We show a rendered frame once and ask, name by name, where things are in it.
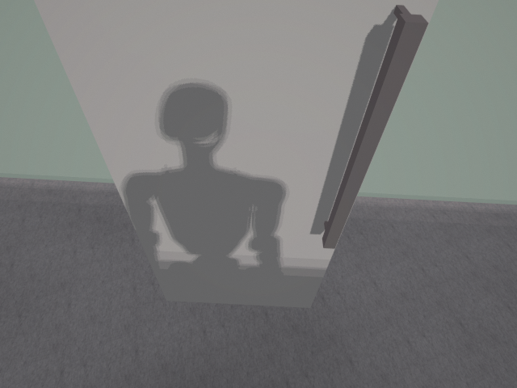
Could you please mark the handle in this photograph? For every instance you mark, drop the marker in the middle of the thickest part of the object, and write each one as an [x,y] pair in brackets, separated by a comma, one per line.
[404,43]

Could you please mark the fridge door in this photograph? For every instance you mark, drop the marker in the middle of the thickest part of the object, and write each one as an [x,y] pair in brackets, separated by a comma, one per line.
[227,127]

